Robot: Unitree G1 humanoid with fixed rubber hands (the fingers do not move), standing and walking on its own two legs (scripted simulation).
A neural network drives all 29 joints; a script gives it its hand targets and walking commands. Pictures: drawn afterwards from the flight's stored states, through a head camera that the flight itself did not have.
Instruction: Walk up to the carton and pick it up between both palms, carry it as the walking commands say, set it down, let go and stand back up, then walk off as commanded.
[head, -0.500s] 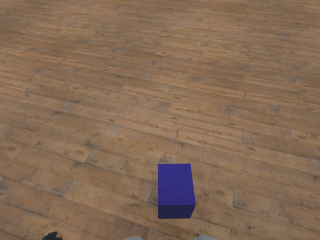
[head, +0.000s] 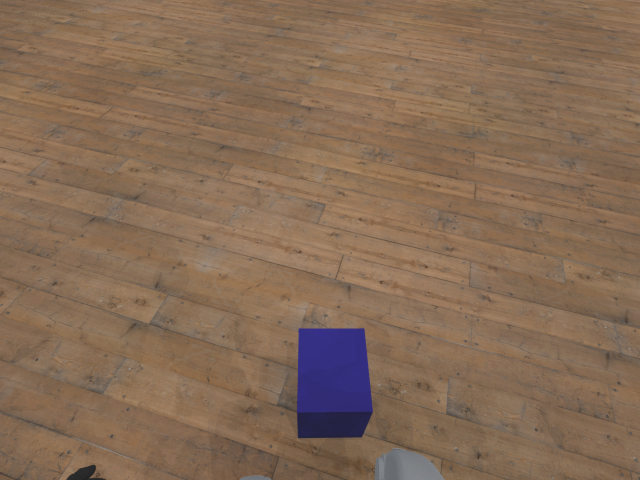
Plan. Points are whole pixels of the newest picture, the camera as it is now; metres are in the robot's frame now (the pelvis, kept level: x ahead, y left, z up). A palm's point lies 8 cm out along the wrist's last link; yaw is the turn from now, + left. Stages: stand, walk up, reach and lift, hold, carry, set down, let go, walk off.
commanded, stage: walk up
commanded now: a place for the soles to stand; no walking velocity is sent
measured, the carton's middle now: (330, 383) +0.46 -0.02 -0.61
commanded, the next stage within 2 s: none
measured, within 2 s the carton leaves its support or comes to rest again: neither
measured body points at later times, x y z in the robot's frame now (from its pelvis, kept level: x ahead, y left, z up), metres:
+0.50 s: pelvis +0.04 -0.12 +0.02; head +0.06 -0.15 +0.47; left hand +0.11 +0.23 -0.05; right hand +0.13 -0.44 -0.10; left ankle +0.07 +0.08 -0.64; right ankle +0.07 -0.18 -0.70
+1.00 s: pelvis +0.05 -0.07 +0.00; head +0.07 -0.07 +0.45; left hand +0.12 +0.26 -0.09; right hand +0.16 -0.39 -0.10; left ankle +0.10 +0.06 -0.70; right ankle +0.07 -0.18 -0.70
